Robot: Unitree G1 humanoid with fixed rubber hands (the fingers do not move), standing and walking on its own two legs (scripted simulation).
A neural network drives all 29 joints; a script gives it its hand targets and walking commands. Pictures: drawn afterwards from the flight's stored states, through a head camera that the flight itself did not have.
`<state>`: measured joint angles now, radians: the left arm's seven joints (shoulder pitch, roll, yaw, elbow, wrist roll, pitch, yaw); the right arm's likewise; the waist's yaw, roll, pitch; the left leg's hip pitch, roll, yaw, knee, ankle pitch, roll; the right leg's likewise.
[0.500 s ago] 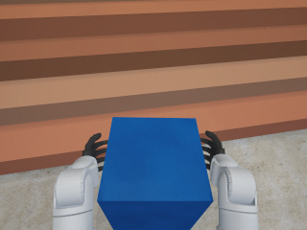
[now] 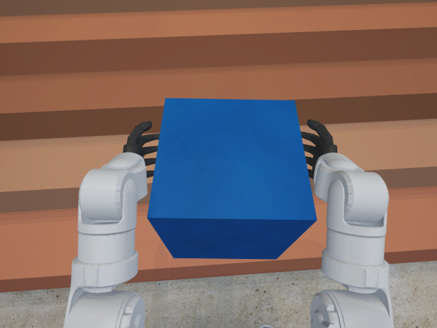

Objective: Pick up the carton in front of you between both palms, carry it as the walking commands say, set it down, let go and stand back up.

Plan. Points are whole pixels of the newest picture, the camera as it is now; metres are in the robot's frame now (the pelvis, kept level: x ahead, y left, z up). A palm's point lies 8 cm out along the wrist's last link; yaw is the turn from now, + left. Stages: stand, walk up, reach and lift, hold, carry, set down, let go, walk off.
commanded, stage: carry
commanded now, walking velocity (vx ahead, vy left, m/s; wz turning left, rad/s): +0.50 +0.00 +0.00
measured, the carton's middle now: (227, 188) +0.35 +0.01 +0.06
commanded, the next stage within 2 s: none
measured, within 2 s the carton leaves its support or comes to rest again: neither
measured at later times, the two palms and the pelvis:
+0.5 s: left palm (188, 43) +0.72 +0.12 +0.15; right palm (312, 50) +0.69 -0.18 +0.15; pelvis +0.31 +0.01 +0.02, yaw -1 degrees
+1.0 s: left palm out of the picture +1.01 +0.17 +0.36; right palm out of the picture +1.07 -0.12 +0.36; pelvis +0.65 -0.05 +0.19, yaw +2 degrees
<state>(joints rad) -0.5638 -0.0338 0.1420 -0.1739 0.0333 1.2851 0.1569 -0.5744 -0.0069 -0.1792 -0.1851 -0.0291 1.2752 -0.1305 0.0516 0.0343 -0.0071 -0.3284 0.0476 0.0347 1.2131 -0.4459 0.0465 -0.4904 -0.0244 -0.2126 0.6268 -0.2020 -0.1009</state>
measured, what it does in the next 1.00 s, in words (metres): climbs: left foot, then right foot 0.16 m higher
